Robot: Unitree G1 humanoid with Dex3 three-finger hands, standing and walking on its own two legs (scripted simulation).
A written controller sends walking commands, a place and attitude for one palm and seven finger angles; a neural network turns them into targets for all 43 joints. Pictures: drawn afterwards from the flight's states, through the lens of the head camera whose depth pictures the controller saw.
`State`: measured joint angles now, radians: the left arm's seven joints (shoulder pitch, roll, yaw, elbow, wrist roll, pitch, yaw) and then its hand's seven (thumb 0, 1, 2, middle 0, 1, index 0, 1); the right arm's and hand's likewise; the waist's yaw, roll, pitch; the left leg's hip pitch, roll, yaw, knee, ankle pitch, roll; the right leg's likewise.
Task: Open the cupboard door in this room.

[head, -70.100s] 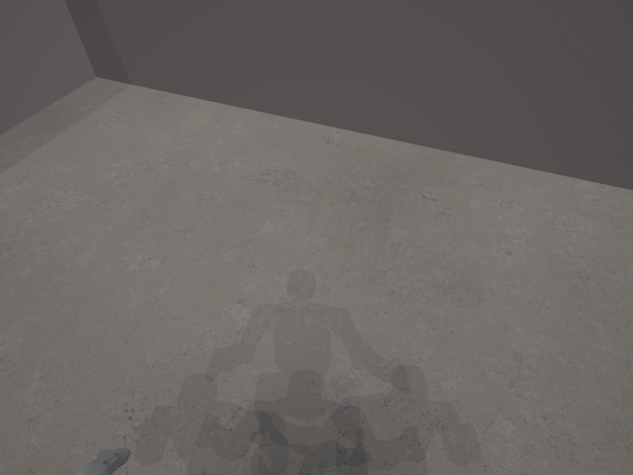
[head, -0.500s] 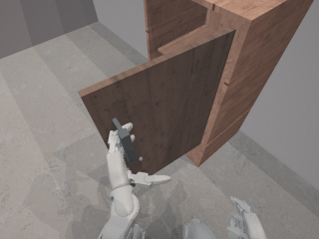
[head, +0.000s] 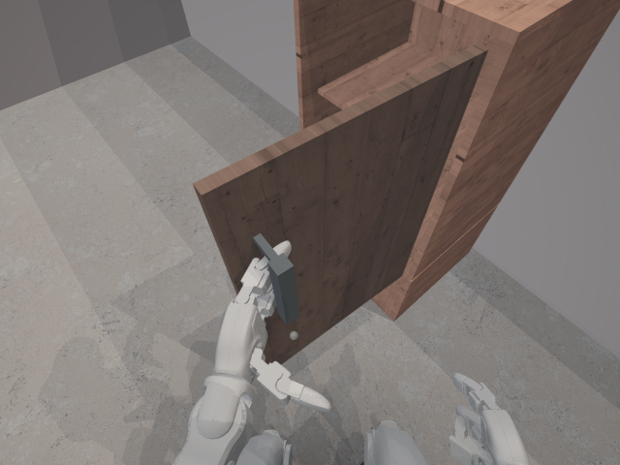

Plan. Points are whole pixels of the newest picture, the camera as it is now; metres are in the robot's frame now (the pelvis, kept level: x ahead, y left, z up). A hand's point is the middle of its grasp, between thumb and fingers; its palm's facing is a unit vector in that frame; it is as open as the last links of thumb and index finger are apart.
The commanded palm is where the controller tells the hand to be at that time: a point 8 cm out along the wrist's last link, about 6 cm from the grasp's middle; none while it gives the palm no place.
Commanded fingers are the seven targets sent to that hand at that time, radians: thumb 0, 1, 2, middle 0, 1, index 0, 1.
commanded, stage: slide the hand sideways off the handle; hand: left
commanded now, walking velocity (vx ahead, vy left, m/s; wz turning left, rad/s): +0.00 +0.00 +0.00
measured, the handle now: (276, 281) +0.34 +0.06 +0.04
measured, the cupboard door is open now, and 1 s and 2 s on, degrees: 86 86 86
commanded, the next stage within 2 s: draw the hand back to the body in 0.88 s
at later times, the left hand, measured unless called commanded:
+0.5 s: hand (258, 364) +0.23 +0.08 +0.04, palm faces -0.06 -1.00 +0.00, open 16.0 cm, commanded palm +0.20 +0.14 +0.04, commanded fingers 0.00 -0.50 0.30 -0.15 -0.30 -0.15 -0.30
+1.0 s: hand (204, 399) +0.20 +0.13 +0.04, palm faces -0.05 -1.00 -0.01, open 16.3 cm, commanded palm +0.17 +0.19 +0.05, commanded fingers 0.00 -0.50 0.30 -0.15 -0.30 -0.15 -0.30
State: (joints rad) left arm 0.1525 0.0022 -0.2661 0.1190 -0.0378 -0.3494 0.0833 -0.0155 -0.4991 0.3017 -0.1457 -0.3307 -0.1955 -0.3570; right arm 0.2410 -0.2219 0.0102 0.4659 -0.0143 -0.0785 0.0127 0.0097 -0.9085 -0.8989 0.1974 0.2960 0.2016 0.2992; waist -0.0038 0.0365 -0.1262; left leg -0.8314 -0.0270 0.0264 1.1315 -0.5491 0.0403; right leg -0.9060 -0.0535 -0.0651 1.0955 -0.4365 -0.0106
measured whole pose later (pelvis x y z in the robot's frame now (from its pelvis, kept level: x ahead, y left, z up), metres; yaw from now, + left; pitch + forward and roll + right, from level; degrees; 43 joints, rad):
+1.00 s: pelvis +0.01 -0.02 -0.02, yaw +0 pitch +17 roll -2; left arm 0.57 0.18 0.03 -0.20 -0.22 -0.41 -0.22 -0.02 -0.50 0.30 -0.15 -0.30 -0.15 -0.30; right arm 0.23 -0.23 -0.01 0.41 0.01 -0.09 -0.05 0.01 -0.91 -0.90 0.20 0.30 0.20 0.30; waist 0.01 0.03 -0.17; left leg -0.94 0.00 -0.03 1.27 -0.63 0.01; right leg -1.00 -0.03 -0.12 1.21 -0.51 -0.04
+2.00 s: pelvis +0.05 +0.01 +0.08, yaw +0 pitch -1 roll -1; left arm 0.56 0.33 0.23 -0.45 -0.04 -0.02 0.13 0.00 0.29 0.64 -0.19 -0.30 -0.19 -0.30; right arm 0.25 -0.22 0.06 0.55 0.01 -0.13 -0.09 0.01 -0.91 -0.90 0.20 0.30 0.20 0.30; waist 0.06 0.07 -0.04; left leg -0.17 -0.02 0.02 0.58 -0.38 0.04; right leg -0.24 -0.02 -0.07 0.54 -0.28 0.01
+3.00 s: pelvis +0.02 +0.00 +0.09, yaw -2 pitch +0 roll +0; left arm 0.57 0.40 0.37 -0.47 -0.04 -0.14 0.11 0.01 0.89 0.90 -0.22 -0.30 -0.21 -0.30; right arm 0.16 -0.24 -0.02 0.58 0.00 -0.03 -0.08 0.01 -0.91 -0.90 0.20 0.30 0.20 0.30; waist 0.00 0.03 0.04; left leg -0.19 -0.02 0.04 0.46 -0.27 0.03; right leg -0.27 -0.01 -0.05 0.42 -0.15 0.00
